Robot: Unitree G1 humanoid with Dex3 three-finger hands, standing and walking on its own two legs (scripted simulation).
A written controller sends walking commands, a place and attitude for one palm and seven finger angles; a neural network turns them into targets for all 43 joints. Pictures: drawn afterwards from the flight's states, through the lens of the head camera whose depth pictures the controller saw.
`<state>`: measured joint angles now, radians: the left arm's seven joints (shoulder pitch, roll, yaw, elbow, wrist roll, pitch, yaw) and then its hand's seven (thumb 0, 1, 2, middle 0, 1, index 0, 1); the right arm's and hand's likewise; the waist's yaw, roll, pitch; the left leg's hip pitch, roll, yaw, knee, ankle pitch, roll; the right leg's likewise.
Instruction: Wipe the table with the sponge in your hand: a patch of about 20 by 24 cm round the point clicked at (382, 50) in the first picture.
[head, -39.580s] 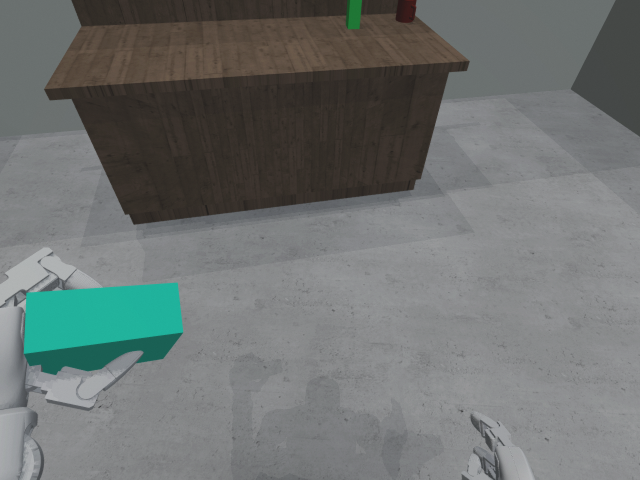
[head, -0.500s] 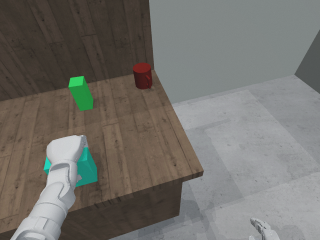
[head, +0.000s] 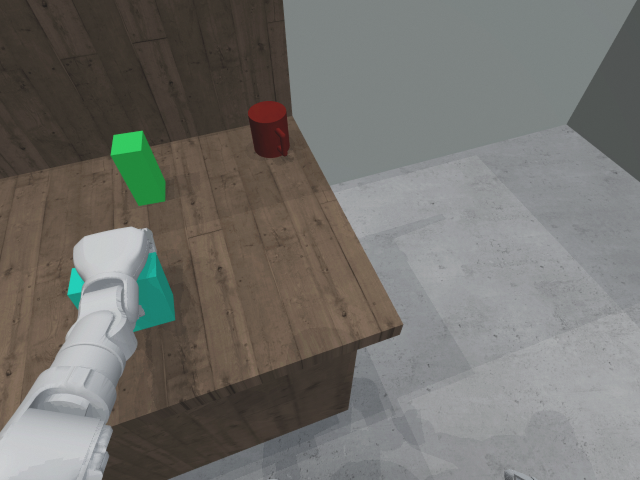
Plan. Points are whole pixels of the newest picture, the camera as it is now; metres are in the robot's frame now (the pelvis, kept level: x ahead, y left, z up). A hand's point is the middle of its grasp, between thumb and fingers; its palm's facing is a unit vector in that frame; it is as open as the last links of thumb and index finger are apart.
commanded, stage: wipe forward along the first lane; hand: left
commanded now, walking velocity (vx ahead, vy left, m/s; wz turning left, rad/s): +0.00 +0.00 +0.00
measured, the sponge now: (131, 304) +0.36 +0.30 -0.03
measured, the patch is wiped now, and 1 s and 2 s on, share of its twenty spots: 0.30 0.35 0.55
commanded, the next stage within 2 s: slide across to the middle lane in 0.66 s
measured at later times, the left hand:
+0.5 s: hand (126, 251) +0.42 +0.32 +0.01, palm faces -0.14 +0.02 -0.99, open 9.1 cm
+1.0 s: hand (130, 232) +0.46 +0.32 +0.01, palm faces -0.14 +0.01 -0.99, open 9.1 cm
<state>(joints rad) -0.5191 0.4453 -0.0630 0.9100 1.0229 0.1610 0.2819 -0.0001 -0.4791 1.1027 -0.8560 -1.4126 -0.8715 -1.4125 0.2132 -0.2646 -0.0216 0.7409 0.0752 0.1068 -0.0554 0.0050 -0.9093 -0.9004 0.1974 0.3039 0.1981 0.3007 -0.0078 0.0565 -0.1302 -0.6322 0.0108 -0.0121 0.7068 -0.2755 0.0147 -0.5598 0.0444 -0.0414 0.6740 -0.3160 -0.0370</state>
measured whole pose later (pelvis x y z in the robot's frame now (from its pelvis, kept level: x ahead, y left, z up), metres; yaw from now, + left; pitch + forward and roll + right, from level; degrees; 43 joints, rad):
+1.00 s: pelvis +0.02 +0.02 +0.00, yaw -1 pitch +18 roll -3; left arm -0.76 0.54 -0.07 1.09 1.02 0.15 0.28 0.01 -0.47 1.11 -0.84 -1.43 -0.86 -1.44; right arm 0.31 -0.26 -0.04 0.77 0.06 0.11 -0.02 0.00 -0.91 -0.90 0.20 0.30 0.20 0.30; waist -0.07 0.05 -0.14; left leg -0.75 0.01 -0.01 0.76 -0.31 0.04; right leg -0.65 0.05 -0.04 0.67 -0.32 -0.01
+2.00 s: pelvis +0.03 +0.01 +0.01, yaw -1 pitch +13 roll -2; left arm -0.65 0.29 -0.18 1.01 1.00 0.32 0.38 -0.01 -0.42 1.10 -0.78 -1.49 -0.80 -1.50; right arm 0.20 -0.24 -0.04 0.76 0.06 0.18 0.01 0.00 -0.91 -0.90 0.20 0.30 0.20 0.30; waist -0.02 0.05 -0.16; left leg -0.59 0.01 0.00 0.66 -0.30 0.03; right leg -0.51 0.04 -0.03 0.60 -0.32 -0.02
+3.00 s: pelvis +0.04 +0.00 +0.01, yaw +0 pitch +6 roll -1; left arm -0.25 0.20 -0.33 0.52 1.01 0.47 0.32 0.00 -0.41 1.09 -0.77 -1.50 -0.79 -1.51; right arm 0.08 -0.24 0.00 0.67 0.09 0.21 0.01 0.01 -0.91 -0.90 0.20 0.30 0.20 0.30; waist 0.05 0.05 -0.15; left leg -0.43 -0.01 0.00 0.63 -0.31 0.02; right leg -0.36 0.03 -0.02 0.60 -0.35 -0.03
